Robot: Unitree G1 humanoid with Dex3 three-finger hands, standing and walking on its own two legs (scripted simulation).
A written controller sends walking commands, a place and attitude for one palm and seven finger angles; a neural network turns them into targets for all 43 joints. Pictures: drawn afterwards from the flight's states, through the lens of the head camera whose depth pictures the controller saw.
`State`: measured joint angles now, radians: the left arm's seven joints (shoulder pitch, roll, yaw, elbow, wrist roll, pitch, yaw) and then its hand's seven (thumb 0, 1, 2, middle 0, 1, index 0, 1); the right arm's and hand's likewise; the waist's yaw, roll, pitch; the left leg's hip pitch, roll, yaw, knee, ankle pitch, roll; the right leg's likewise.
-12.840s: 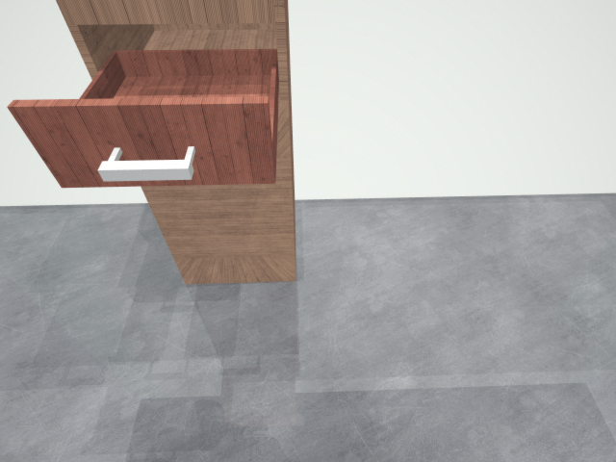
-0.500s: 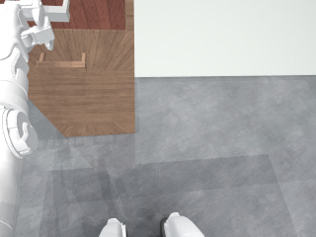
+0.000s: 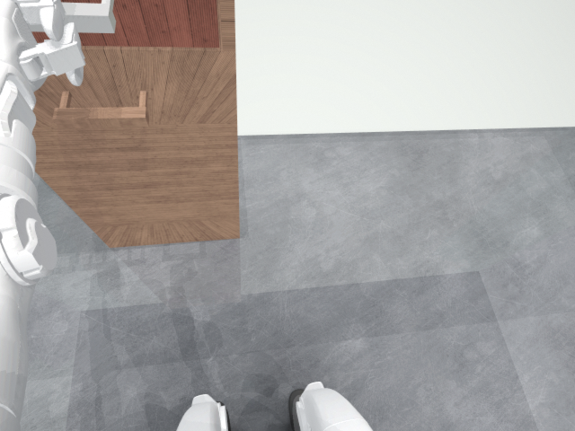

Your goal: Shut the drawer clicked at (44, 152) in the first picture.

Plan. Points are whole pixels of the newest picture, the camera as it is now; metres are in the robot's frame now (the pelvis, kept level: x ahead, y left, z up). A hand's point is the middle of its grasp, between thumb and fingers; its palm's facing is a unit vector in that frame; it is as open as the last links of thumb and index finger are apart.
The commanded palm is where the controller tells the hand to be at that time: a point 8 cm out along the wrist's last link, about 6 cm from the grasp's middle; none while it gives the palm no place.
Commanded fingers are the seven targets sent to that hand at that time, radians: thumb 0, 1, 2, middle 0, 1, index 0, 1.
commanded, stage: pull the fist back off the drawer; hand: left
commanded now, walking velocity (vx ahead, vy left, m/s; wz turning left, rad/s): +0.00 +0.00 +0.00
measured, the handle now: (53, 5) +0.64 +0.20 +0.14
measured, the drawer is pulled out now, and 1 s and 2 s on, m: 0.00 0.00 0.00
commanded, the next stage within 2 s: draw the hand back to the body in 0.56 s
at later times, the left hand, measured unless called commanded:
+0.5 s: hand (83, 50) +0.56 +0.16 +0.14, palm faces -0.03 -1.00 -0.01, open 3.4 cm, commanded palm +0.54 +0.20 +0.14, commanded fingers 0.00 0.90 0.90 -1.40 -1.60 -1.40 -1.60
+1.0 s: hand (44, 110) +0.46 +0.18 +0.16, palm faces -0.01 -1.00 -0.01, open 3.3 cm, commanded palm +0.42 +0.23 +0.16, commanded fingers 0.00 0.90 0.90 -1.40 -1.60 -1.40 -1.60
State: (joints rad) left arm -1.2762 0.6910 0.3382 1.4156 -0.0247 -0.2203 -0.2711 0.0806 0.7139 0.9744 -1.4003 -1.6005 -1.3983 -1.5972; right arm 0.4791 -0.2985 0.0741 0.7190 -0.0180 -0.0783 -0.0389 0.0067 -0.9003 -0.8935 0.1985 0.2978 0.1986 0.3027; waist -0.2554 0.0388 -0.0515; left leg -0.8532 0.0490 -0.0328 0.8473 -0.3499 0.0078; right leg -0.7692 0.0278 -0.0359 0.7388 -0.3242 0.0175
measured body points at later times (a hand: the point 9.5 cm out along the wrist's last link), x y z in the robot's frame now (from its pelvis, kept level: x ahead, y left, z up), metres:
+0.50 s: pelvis +0.01 +0.00 +0.00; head +0.13 +0.01 +0.43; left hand +0.56 +0.22 +0.15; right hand -0.04 -0.26 -0.10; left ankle +0.02 +0.11 -0.70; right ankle +0.01 -0.14 -0.70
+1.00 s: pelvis +0.05 -0.02 +0.02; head +0.08 -0.02 +0.47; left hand +0.46 +0.24 +0.16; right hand +0.11 -0.28 -0.09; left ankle +0.02 +0.11 -0.70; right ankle +0.01 -0.14 -0.70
